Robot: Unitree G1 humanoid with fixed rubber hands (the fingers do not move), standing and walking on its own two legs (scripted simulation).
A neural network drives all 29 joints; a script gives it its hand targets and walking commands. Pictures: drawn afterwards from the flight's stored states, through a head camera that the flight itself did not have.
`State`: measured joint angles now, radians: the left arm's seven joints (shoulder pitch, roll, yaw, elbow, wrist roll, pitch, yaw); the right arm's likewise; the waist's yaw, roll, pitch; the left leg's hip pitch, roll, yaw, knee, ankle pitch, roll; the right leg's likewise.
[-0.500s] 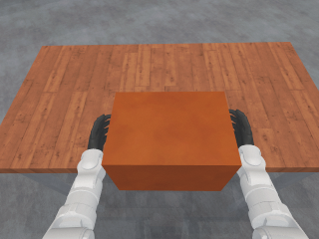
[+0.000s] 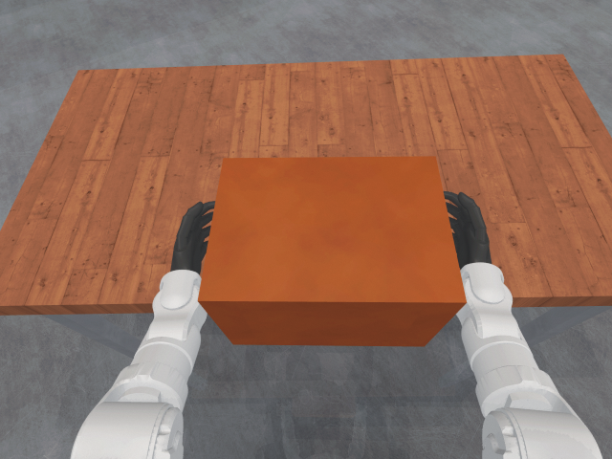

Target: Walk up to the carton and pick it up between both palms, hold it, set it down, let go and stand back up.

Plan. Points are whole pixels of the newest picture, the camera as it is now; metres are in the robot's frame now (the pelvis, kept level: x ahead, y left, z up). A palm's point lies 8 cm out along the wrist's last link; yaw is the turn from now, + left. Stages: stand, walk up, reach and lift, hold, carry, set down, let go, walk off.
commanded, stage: set down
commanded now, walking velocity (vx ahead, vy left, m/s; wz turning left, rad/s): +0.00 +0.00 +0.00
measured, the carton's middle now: (328, 256) +0.40 -0.04 -0.03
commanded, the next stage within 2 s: none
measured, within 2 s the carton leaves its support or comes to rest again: neither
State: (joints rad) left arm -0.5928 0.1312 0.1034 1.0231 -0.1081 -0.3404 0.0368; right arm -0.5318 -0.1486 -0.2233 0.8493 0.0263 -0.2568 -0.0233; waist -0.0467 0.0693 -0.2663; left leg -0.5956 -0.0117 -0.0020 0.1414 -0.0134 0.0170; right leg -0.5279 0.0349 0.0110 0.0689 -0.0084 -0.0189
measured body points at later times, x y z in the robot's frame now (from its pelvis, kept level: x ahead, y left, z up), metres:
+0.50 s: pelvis -0.03 +0.01 -0.01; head +0.09 -0.01 +0.42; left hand +0.41 +0.16 -0.01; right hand +0.38 -0.23 +0.00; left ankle -0.01 +0.11 -0.74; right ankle -0.03 -0.11 -0.74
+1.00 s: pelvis -0.02 +0.01 -0.02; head +0.08 -0.01 +0.42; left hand +0.44 +0.18 +0.01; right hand +0.39 -0.28 +0.01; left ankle -0.01 +0.11 -0.74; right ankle -0.03 -0.11 -0.74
